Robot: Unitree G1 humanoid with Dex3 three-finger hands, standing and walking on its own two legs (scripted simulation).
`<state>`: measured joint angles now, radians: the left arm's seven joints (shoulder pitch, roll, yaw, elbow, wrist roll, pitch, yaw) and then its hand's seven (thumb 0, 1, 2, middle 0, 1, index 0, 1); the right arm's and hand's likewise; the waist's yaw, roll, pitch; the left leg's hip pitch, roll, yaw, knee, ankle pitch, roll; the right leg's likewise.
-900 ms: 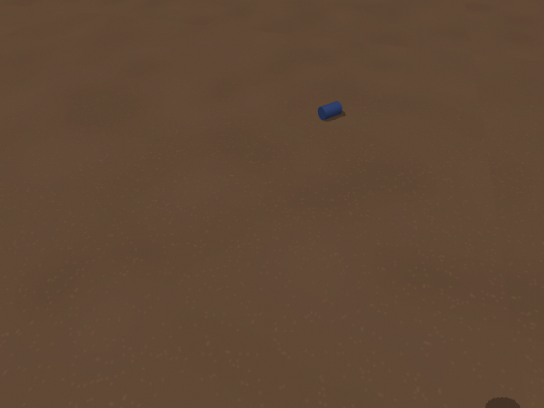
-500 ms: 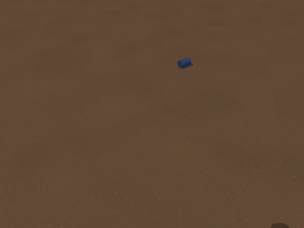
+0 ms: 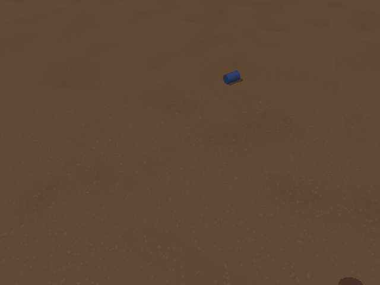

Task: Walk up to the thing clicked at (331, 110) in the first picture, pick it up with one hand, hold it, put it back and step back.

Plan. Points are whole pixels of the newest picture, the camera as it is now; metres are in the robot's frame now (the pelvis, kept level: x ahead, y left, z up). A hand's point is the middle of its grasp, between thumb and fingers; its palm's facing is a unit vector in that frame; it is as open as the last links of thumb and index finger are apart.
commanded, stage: stand
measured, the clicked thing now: (231, 77) +1.99 -0.33 -0.74
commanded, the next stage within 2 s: walk up in 1.52 s
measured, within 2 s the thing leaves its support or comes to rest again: neither
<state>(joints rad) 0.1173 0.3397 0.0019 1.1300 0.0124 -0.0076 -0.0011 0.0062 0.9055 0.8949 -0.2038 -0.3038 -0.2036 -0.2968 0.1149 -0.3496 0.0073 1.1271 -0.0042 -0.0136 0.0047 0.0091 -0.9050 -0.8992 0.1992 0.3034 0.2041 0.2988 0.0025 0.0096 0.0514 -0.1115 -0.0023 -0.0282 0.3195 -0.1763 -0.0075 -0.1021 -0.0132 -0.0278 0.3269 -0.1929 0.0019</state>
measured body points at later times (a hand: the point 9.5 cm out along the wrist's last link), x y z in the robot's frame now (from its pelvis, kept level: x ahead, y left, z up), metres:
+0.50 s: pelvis +0.00 +0.00 +0.00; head +0.01 +0.00 +0.45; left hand +0.08 +0.30 -0.13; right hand +0.08 -0.30 -0.13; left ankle +0.00 +0.13 -0.75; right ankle -0.01 -0.12 -0.75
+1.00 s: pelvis +0.00 +0.00 +0.00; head +0.01 +0.00 +0.45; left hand +0.07 +0.31 -0.13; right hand +0.08 -0.29 -0.13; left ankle +0.00 +0.13 -0.75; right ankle -0.01 -0.12 -0.75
